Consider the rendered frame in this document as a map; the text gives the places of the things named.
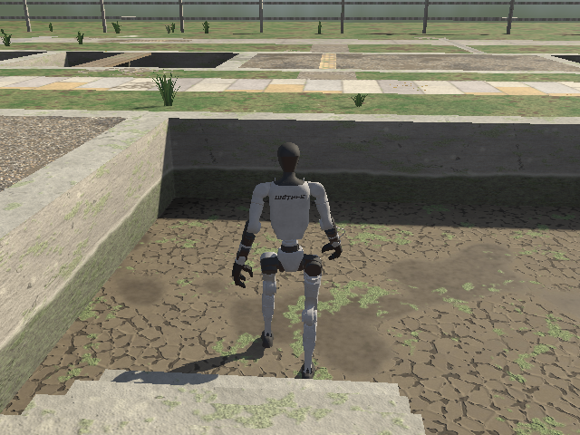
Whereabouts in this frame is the robot left hand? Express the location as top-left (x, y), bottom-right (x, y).
top-left (232, 261), bottom-right (253, 288)

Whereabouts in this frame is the left robot foot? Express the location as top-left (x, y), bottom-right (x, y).
top-left (261, 330), bottom-right (274, 348)

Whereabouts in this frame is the left robot upper arm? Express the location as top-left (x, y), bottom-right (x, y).
top-left (246, 182), bottom-right (271, 234)

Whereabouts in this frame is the robot left forearm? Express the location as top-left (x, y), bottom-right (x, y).
top-left (235, 220), bottom-right (256, 265)

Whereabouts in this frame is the robot right hand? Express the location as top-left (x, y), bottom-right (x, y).
top-left (322, 243), bottom-right (343, 260)

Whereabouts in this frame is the robot right forearm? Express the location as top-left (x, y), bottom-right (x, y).
top-left (324, 216), bottom-right (341, 247)

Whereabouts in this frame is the robot foot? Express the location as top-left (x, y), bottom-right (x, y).
top-left (301, 362), bottom-right (315, 379)
top-left (261, 330), bottom-right (274, 348)

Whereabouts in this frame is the right robot foot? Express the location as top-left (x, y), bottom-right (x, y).
top-left (301, 362), bottom-right (315, 379)

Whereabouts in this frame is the right robot upper arm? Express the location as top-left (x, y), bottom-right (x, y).
top-left (307, 181), bottom-right (334, 230)

